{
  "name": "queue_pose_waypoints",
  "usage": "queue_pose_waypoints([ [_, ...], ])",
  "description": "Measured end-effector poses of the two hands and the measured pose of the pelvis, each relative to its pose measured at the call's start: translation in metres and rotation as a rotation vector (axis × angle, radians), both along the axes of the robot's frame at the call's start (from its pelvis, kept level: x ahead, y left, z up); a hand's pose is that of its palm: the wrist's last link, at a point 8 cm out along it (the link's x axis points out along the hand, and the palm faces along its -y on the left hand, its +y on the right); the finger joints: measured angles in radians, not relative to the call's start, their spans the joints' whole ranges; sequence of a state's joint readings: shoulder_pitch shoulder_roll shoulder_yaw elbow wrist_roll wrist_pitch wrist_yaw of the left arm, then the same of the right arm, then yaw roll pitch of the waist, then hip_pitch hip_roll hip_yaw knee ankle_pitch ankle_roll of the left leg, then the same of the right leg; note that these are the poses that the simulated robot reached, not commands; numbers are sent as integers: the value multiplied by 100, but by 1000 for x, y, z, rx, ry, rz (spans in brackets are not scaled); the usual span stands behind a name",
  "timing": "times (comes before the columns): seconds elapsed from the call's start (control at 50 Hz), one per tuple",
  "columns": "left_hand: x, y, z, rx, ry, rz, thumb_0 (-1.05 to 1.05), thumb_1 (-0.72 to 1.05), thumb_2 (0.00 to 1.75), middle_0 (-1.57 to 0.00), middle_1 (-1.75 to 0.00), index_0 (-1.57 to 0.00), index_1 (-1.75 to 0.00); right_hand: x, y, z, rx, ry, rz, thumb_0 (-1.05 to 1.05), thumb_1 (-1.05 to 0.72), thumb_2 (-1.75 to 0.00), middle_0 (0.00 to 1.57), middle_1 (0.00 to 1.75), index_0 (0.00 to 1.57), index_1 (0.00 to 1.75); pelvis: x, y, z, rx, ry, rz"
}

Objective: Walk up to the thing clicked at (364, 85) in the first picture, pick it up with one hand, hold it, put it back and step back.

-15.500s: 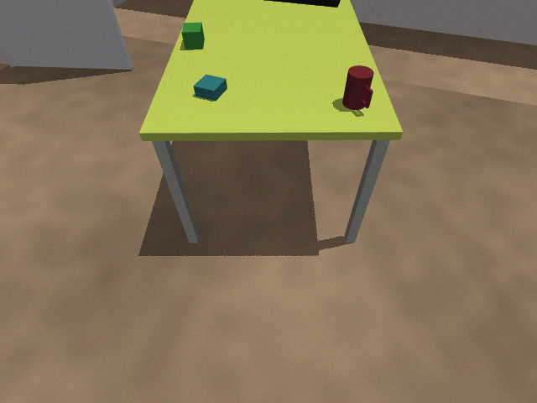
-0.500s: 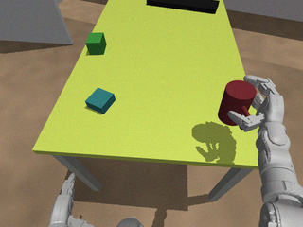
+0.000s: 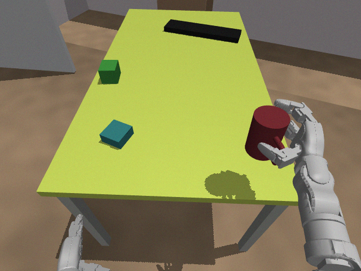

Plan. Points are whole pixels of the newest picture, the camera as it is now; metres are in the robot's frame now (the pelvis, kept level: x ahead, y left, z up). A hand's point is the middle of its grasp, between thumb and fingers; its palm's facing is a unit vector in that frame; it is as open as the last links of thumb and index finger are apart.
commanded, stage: lift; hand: right
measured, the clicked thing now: (268, 139) +0.38 -0.17 +0.09
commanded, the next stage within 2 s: hold in 0.40 s
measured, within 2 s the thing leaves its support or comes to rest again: neither
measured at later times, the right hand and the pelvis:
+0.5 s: hand (281, 136) +0.35 -0.17 +0.15, palm faces +0.15 +0.99 -0.01, open 12.6 cm; pelvis +0.00 +0.00 +0.01, yaw -1 degrees
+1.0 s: hand (285, 136) +0.33 -0.17 +0.16, palm faces +0.14 +0.99 -0.01, open 12.6 cm; pelvis +0.00 +0.00 +0.01, yaw -1 degrees
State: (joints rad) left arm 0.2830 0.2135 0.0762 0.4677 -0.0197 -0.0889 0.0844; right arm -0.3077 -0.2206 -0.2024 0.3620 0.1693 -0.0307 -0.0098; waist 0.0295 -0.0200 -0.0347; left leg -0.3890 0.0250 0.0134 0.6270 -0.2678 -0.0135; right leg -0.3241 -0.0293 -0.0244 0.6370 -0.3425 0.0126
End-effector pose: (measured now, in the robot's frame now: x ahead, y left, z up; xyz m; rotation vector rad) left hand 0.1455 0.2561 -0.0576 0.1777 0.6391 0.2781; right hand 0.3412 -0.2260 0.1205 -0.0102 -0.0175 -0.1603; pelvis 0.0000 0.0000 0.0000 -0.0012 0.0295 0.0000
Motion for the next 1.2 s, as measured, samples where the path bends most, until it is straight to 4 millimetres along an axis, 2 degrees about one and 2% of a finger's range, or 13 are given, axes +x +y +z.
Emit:
queue_pose_waypoints([
  [0.24, 1, 10, 3, 10, -6, 13, -1, -53, 5, -4, -5, -4, -5, -15, 9, 17, 0, -6, 10, 1, 61, -127, 46, 84, 44, 85, -2, 5, 6, -5, -34, -7],
  [0.58, 7, -3, -3, -25, 15, -3, -1, -54, 6, -4, -5, -4, -5, -27, 6, 30, -7, 0, 7, 1, 61, -127, 47, 84, 45, 84, 1, 3, 10, -2, -55, -10],
  [0.78, 10, 0, -4, -19, 19, 5, -1, -53, 5, -4, -5, -4, -5, -31, 5, 39, -7, -3, 13, 1, 61, -127, 47, 84, 45, 84, 2, 1, 12, -1, -65, -11],
  [0.94, 13, -4, -4, -29, 15, -5, -1, -53, 5, -5, -5, -4, -5, -35, 9, 41, -4, 7, 23, 1, 61, -127, 47, 84, 45, 84, 3, 0, 13, 0, -68, -13],
  [1.2, 13, -5, -3, -29, 10, -11, -1, -53, 5, -5, -5, -4, -5, -40, 4, 37, -7, 29, 2, 1, 61, -130, 46, 84, 44, 85, 3, 0, 14, 0, -74, -15],
])
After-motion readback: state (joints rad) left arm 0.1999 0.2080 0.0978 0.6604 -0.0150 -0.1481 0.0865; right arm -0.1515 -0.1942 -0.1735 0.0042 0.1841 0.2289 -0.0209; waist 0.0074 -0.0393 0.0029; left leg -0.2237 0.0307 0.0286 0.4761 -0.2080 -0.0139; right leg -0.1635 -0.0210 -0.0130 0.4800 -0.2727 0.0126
